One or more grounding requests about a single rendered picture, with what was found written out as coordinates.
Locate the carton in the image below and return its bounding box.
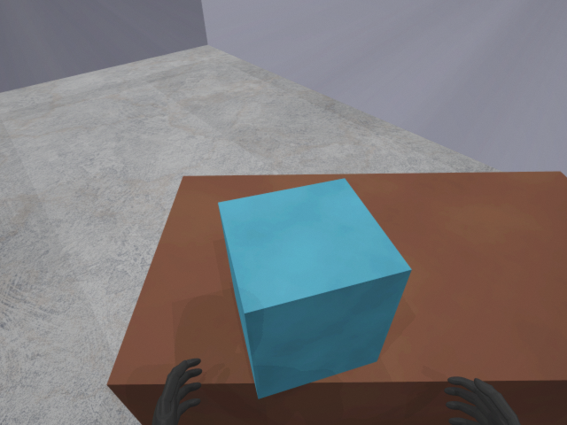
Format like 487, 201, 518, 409
218, 178, 412, 399

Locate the pedestal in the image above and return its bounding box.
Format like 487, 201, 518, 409
106, 171, 567, 425

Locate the left robot hand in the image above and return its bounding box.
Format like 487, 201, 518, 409
151, 359, 202, 425

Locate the right robot hand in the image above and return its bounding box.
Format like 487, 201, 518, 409
444, 376, 521, 425

